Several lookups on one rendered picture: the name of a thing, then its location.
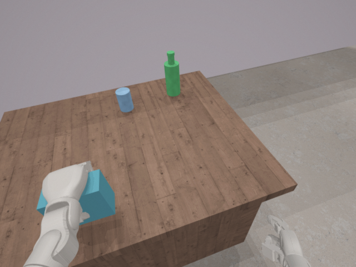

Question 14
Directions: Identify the sponge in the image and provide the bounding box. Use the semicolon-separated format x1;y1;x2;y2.
36;169;115;225

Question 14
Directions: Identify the robot right hand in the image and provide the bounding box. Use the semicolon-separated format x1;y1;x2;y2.
261;215;304;266

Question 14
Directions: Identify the right robot forearm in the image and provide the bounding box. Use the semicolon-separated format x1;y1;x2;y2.
283;254;311;267

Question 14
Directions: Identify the robot left hand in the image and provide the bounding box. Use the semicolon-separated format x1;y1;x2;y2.
42;161;94;223

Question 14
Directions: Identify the table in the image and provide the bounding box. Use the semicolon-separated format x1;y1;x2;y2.
0;71;297;267

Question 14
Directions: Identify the left robot forearm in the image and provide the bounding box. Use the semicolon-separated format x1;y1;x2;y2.
23;197;81;267

